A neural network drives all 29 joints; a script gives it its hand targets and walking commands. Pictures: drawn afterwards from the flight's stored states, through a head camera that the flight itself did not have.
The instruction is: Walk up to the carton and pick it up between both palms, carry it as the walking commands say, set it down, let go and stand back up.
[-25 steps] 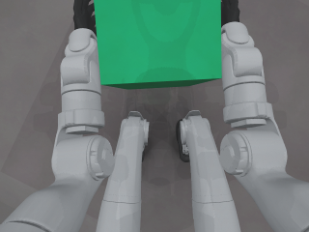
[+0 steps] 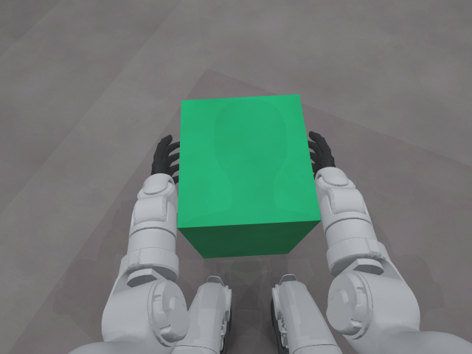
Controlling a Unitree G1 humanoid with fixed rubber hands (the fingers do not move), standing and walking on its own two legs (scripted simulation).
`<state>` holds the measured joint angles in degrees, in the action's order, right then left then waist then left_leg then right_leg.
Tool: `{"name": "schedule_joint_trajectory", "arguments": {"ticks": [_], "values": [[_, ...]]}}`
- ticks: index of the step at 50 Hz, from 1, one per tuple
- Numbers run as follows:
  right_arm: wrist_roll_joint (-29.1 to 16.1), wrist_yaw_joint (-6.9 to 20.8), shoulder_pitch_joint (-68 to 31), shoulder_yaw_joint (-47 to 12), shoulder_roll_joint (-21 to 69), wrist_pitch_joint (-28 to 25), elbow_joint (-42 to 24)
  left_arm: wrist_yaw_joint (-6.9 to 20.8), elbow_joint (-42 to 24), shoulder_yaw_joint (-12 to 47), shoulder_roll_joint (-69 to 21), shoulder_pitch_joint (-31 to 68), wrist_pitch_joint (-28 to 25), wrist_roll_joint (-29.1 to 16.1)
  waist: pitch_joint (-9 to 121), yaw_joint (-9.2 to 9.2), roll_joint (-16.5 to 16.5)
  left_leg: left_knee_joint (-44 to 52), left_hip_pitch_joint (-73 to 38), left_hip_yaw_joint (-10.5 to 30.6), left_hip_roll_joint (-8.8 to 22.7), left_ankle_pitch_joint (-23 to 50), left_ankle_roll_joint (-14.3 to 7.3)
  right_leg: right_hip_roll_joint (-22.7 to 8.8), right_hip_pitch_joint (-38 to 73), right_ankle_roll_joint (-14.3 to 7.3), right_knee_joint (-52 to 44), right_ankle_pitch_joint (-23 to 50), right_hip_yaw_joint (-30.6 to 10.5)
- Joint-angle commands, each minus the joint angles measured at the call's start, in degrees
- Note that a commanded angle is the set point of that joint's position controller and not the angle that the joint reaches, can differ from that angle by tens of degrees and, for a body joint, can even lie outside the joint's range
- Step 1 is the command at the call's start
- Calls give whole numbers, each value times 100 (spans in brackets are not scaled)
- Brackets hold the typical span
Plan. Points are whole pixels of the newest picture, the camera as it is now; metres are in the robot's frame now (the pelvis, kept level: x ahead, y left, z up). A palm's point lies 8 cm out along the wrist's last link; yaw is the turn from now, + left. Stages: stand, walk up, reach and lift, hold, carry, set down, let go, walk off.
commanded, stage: reach and lift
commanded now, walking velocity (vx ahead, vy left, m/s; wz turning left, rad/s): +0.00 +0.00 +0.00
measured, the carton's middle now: (243, 189) +0.40 +0.01 -0.09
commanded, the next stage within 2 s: none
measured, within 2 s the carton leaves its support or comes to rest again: neither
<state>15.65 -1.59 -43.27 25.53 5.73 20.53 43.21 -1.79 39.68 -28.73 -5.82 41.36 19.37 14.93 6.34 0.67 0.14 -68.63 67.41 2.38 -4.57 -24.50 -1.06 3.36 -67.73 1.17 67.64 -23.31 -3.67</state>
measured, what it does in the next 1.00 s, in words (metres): rises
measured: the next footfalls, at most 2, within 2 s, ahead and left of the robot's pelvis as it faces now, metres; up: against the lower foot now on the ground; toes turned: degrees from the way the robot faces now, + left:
none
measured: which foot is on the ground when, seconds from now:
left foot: down 0.00-1.00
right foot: down 0.00-1.00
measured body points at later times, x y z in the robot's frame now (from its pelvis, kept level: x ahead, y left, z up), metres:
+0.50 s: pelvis +0.04 +0.00 +0.07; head +0.15 +0.00 +0.50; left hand +0.39 +0.16 +0.02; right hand +0.40 -0.13 +0.02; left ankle +0.07 +0.10 -0.63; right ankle +0.08 -0.13 -0.63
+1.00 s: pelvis +0.04 +0.00 +0.10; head +0.07 +0.00 +0.55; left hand +0.37 +0.16 +0.10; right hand +0.38 -0.13 +0.10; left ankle +0.07 +0.10 -0.63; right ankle +0.08 -0.13 -0.63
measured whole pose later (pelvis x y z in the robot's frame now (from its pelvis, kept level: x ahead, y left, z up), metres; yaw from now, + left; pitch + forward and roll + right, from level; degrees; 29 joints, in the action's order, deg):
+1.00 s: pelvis +0.04 +0.00 +0.10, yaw +0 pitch +2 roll +0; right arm 14.1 -1.4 -23.1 16.6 10.0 28.7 27.6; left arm 0.1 25.0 -20.1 -8.3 20.9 26.9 12.4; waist -1.2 0.9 -0.1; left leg -34.7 20.8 4.0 -3.5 -15.4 -1.2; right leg 2.4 -21.3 0.2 34.1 -14.4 -4.5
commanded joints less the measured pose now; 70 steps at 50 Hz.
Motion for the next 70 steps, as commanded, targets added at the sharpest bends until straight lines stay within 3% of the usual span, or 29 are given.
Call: {"name": "schedule_joint_trajectory", "arguments": {"ticks": [1, 7, 8, 10, 11, 14, 15, 19, 22, 23, 27, 28, 33, 34, 36, 44, 46, 50, 53, 55, 57, 60, 61, 62, 63, 65, 66, 68, 70], "values": [[-693, 1197, -3347, -2797, 5962, -398, -254, 1242, 193, 3146, -6158, 3108, -142, -534, 3800, 76, -37, 1321, -2469, 147, -373, 1308, 132, 502, 2392, -123, -1167, 1168, 94], [-775, 1159, -2224, -3258, 6132, -419, -443, 1212, -273, 3926, -6353, 2414, -148, -744, 4041, -168, 180, 1622, -3436, 230, -342, 2276, 227, 513, 2900, -108, -1470, 1991, 58], [-849, 1167, -2342, -3443, 6097, -450, -732, 1193, -293, 3951, -6368, 2187, -148, -720, 4013, 30, 109, 1641, -3461, 229, -324, 2426, 225, 517, 3001, -106, -1488, 2084, 20], [-1008, 1181, -2384, -3666, 6049, -541, -1080, 1175, -454, 4069, -6321, 2067, -221, -807, 4099, 21, 92, 1684, -3655, 269, -312, 2804, 222, 497, 3154, -92, -1578, 2435, -43], [-1061, 1191, -2262, -3809, 5978, -556, -1102, 1179, -532, 4088, -6293, 1873, -266, -796, 4024, 162, 176, 1716, -3639, 247, -337, 3007, 244, 467, 3184, -92, -1589, 2606, -91], [-981, 1174, -1900, -3827, 6017, -551, -1158, 1180, -638, 4185, -6234, 1602, -265, -774, 3837, 20, 21, 1895, -3903, 318, -281, 2867, 197, 438, 3292, -101, -1856, 2464, -105], [-841, 1165, -1555, -3628, 5876, -517, -836, 1179, -747, 4235, -6162, 1673, -245, -772, 3555, -74, 230, 2024, -3867, 295, -298, 2888, 264, 425, 3254, -125, -1943, 2439, -116], [-990, 1177, -1618, -3893, 5870, -501, -1250, 1193, -705, 4263, -6058, 1223, -211, -785, 3408, 129, 48, 2275, -4026, 289, -247, 2914, 205, 399, 3576, -71, -2180, 2540, -148], [-935, 1169, -1265, -3872, 5898, -434, -1234, 1196, -936, 4398, -6160, 1191, -166, -868, 3305, -25, 123, 2492, -4481, 342, -198, 3135, 246, 401, 3715, -97, -2358, 2534, -139], [-969, 1151, -1156, -4061, 5980, -398, -1332, 1201, -1095, 4478, -6124, 1121, -157, -889, 3378, 48, -3, 2522, -4521, 320, -215, 3230, 227, 364, 4033, -94, -2459, 2779, -188], [-809, 1132, -1170, -3830, 5860, -253, -1268, 1273, -835, 4193, -5899, 1078, 17, -768, 2532, 36, 31, 2836, -4403, 300, -186, 2367, 146, 298, 4066, -101, -2730, 2050, -225], [-1016, 1154, -1488, -4180, 6011, -270, -1736, 1280, -910, 4335, -6126, 1031, 54, -828, 2874, 146, 31, 2918, -4752, 271, -211, 2609, 144, 329, 4377, -84, -2794, 2265, -193], [-893, 1181, -1131, -4099, 6130, 68, -1457, 1317, -942, 4146, -5984, 860, 285, -768, 2264, 198, -128, 3242, -4885, 234, -189, 2299, 83, 258, 4763, -58, -3157, 2013, -196], [-930, 1171, -1308, -4173, 6008, 43, -1744, 1350, -1017, 4213, -6003, 919, 305, -841, 2404, 147, -140, 3226, -4888, 235, -217, 2427, 89, 241, 4955, -66, -3216, 2169, -232], [-836, 1170, -951, -3899, 6056, 187, -1277, 1361, -1018, 4248, -5938, 1077, 426, -904, 2085, -45, -27, 3418, -5004, 255, -180, 2226, 124, 235, 5013, -84, -3347, 2035, -183], [-1007, 1205, -1245, -4073, 6009, 462, -1706, 1354, -1116, 4182, -5968, 994, 703, -854, 1638, 104, 66, 3738, -5356, 278, -102, 2267, 84, 170, 5491, -130, -3646, 2076, -196], [-989, 1202, -915, -4045, 6077, 633, -1378, 1368, -1232, 4235, -5797, 1075, 803, -935, 1623, 62, 5, 3860, -5399, 269, -86, 2212, 84, 113, 5768, -98, -3789, 2142, -220], [-1189, 1254, -1144, -4103, 5989, 734, -1837, 1327, -1467, 4496, -5992, 1126, 990, -1036, 1529, 0, 244, 4040, -5731, 317, -46, 2322, 137, 165, 5881, -159, -3897, 2107, -183], [-1038, 1257, -901, -3955, 5946, 961, -1670, 1344, -1470, 4368, -5947, 986, 1153, -1033, 1187, -84, 17, 4175, -5850, 320, -7, 2115, 101, 152, 5829, -157, -4072, 1873, -135], [-1113, 1274, -1164, -4051, 5836, 995, -1996, 1352, -1515, 4450, -6021, 1109, 1253, -1080, 1215, -114, 199, 4246, -5788, 288, -26, 1728, 137, 110, 6067, -200, -4152, 1627, -147], [-1242, 1296, -1455, -4221, 5892, 1056, -2316, 1355, -1691, 4607, -6124, 1330, 1291, -1220, 1221, -196, -23, 4248, -6032, 375, 16, 1891, 115, 147, 6040, -205, -4168, 1690, -115], [-1385, 1321, -1575, -4302, 5859, 1230, -2342, 1310, -1678, 4611, -6020, 1359, 1475, -1229, 1007, 16, 202, 4395, -5856, 310, 47, 1567, 112, 116, 6228, -220, -4251, 1426, -133], [-1306, 1323, -1265, -4165, 5842, 1320, -2259, 1286, -1854, 4789, -6141, 1292, 1539, -1277, 955, -189, 242, 4465, -5995, 345, 72, 1605, 183, 136, 6171, -237, -4257, 1536, -100], [-1338, 1342, -1524, -4189, 5874, 1378, -2190, 1277, -1597, 4459, -5890, 1286, 1612, -1126, 844, 117, 179, 4474, -5908, 276, 62, 1366, 102, 98, 6182, -204, -4309, 1197, -110], [-1293, 1358, -1428, -4122, 5816, 1448, -2145, 1257, -1660, 4448, -5893, 1268, 1646, -1159, 710, -14, 73, 4504, -5960, 306, 116, 1216, 108, 99, 6011, -215, -4345, 1048, -97], [-1440, 1377, -1560, -4311, 5919, 1510, -2494, 1267, -1882, 4636, -5958, 1284, 1735, -1241, 975, 127, 98, 4548, -6117, 295, 94, 1498, 109, 126, 6243, -202, -4369, 1298, -78], [-1517, 1391, -1585, -4370, 5900, 1553, -2540, 1246, -1989, 4794, -6139, 1379, 1783, -1393, 1049, -17, 140, 4572, -6355, 349, 145, 1612, 142, 100, 6235, -228, -4367, 1394, -124], [-1408, 1381, -1258, -4227, 5805, 1696, -2362, 1241, -1999, 4789, -6062, 1261, 1941, -1346, 831, -54, 244, 4640, -6317, 288, 132, 1532, 187, 86, 6332, -226, -4489, 1346, -119], [-1114, 1347, -1331, -3718, 5527, 1824, -2030, 1272, -1458, 4199, -5707, 1135, 2070, -1045, 133, -58, 81, 4753, -6015, 247, 138, 931, 121, 60, 6057, -210, -4630, 798, -88]]}}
